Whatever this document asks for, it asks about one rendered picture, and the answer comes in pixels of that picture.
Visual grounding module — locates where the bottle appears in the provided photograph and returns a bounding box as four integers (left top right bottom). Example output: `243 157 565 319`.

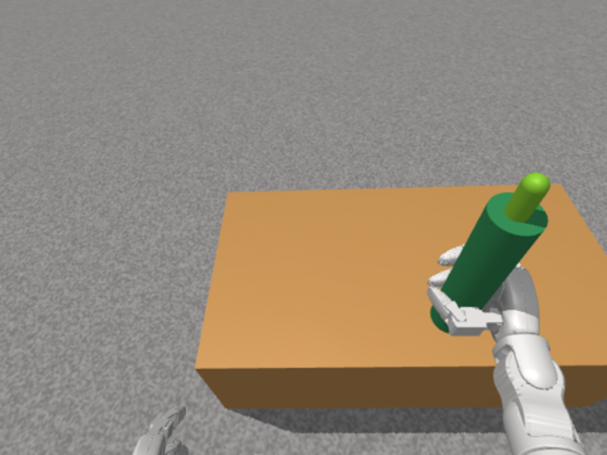
431 173 550 333

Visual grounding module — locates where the left robot hand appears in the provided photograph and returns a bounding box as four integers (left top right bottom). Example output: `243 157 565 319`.
133 405 190 455

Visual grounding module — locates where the right robot arm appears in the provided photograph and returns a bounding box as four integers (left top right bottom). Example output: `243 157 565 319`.
492 333 587 455

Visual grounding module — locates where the right robot hand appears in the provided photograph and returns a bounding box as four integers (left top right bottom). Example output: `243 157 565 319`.
427 245 540 343

